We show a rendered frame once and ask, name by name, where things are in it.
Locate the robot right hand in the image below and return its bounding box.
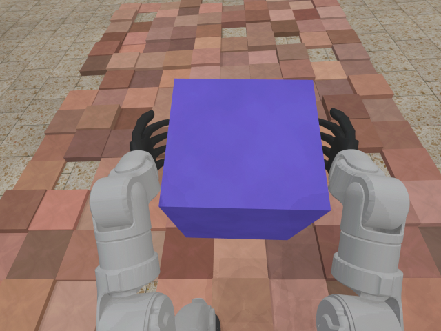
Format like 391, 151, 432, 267
318, 108, 359, 174

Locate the left robot shin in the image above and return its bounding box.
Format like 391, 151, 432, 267
192, 298, 207, 304

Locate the left robot upper arm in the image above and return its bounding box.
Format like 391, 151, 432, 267
98, 292, 176, 331

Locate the robot left thigh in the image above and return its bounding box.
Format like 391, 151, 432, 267
175, 303, 216, 331

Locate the right robot upper arm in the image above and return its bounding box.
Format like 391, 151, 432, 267
316, 294, 402, 331

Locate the robot left hand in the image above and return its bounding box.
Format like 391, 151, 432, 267
130, 110, 170, 170

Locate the robot left forearm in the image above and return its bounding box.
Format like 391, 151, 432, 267
90, 150, 161, 331

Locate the carton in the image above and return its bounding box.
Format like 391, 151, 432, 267
158, 79, 331, 240

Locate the robot right forearm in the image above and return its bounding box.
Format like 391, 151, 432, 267
328, 149, 410, 331

